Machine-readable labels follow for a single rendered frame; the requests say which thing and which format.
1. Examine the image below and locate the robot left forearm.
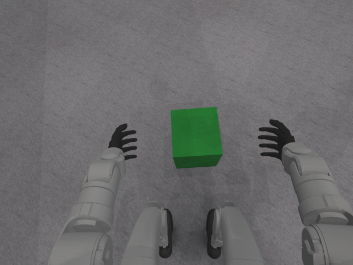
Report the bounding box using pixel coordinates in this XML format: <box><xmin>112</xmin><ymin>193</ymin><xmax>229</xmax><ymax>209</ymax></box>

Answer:
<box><xmin>47</xmin><ymin>147</ymin><xmax>126</xmax><ymax>265</ymax></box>

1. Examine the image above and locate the right robot upper arm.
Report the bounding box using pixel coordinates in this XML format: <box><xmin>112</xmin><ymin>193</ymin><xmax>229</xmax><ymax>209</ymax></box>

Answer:
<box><xmin>302</xmin><ymin>224</ymin><xmax>353</xmax><ymax>265</ymax></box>

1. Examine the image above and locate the carton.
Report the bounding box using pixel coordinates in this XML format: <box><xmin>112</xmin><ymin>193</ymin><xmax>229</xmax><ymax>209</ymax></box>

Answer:
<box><xmin>170</xmin><ymin>107</ymin><xmax>223</xmax><ymax>168</ymax></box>

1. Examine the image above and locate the left robot hand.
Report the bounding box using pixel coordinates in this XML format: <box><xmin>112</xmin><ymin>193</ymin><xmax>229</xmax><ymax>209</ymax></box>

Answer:
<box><xmin>108</xmin><ymin>124</ymin><xmax>137</xmax><ymax>160</ymax></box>

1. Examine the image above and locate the right robot hand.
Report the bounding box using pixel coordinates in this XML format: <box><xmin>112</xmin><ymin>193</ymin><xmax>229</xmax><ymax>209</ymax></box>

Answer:
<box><xmin>258</xmin><ymin>119</ymin><xmax>295</xmax><ymax>161</ymax></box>

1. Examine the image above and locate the robot right shin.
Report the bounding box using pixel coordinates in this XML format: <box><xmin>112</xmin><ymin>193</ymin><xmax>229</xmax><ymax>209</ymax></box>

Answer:
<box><xmin>211</xmin><ymin>201</ymin><xmax>241</xmax><ymax>247</ymax></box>

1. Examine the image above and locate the right robot thigh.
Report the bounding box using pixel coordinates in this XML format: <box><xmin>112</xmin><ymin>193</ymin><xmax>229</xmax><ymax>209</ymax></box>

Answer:
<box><xmin>213</xmin><ymin>206</ymin><xmax>265</xmax><ymax>265</ymax></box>

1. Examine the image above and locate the left robot upper arm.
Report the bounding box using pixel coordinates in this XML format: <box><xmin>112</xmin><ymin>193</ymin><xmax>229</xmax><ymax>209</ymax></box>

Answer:
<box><xmin>49</xmin><ymin>232</ymin><xmax>113</xmax><ymax>265</ymax></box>

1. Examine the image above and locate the robot right forearm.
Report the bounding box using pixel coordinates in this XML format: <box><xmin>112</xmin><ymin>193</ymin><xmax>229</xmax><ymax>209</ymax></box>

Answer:
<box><xmin>281</xmin><ymin>142</ymin><xmax>353</xmax><ymax>226</ymax></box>

